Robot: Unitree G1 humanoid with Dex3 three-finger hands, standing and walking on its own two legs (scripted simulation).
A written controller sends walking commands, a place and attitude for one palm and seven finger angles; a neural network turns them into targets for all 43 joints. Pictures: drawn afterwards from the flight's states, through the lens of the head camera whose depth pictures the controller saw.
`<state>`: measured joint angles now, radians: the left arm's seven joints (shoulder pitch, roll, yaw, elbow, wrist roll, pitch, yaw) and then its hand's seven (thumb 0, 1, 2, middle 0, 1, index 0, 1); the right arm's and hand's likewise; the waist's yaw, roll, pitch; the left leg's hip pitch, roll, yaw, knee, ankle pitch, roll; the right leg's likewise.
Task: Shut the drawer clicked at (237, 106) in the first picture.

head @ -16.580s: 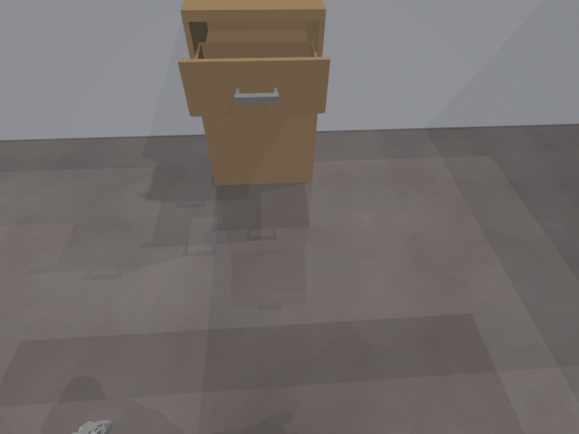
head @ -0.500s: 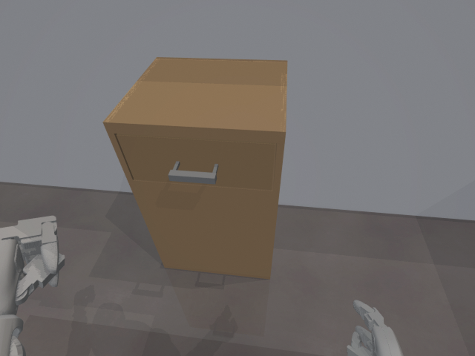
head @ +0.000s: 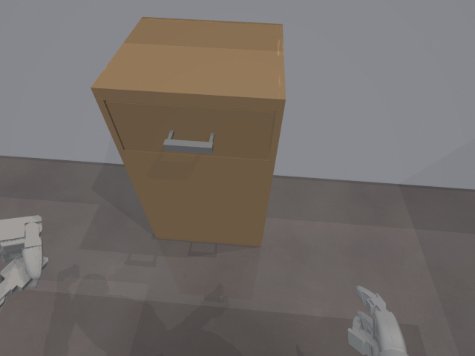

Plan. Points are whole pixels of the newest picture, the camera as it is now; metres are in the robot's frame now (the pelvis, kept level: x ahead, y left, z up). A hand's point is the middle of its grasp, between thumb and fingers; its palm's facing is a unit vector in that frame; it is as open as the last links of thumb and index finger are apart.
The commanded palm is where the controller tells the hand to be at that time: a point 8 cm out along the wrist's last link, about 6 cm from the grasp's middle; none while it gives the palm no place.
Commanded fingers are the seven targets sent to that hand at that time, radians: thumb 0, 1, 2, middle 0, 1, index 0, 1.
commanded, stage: step back with the hand held close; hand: left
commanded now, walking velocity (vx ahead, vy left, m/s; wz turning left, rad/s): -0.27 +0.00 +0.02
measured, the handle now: (190, 140) +0.66 +0.18 -0.08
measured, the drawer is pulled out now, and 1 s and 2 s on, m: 0.00 0.00 0.00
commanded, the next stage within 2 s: stop stepping back and stand still in 1.24 s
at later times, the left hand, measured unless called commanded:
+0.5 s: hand (25, 304) +0.15 +0.23 +0.17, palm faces +0.37 -0.77 -0.53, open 3.2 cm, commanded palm +0.07 +0.27 +0.18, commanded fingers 0.00 0.90 0.90 -1.40 -1.60 -1.40 -1.60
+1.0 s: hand out of the picture +0.08 +0.21 +0.17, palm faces +0.32 -0.83 -0.46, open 3.2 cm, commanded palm +0.00 +0.25 +0.18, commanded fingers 0.00 0.90 0.90 -1.40 -1.60 -1.40 -1.60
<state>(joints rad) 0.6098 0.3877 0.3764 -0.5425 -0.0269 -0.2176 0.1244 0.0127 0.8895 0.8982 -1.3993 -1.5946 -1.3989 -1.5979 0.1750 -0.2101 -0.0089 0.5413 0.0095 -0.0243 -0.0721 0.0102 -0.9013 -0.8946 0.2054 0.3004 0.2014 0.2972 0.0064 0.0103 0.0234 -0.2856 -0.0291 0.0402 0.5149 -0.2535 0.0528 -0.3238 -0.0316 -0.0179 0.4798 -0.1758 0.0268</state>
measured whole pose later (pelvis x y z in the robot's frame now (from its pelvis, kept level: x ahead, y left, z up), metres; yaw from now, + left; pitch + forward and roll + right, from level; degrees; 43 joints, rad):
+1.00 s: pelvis -0.14 -0.02 -0.01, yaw -2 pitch +5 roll -3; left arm 0.54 0.41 0.40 -0.61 -0.04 -0.34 0.11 0.01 0.89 0.90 -1.40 -1.60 -1.40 -1.60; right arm 0.10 -0.15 0.01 0.64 -0.04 -0.13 -0.04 0.01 -0.90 -0.89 0.21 0.30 0.20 0.30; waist 0.04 0.00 0.03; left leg -0.55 0.08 0.04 0.43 0.02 0.01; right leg -0.14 0.06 0.04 0.41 -0.38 0.00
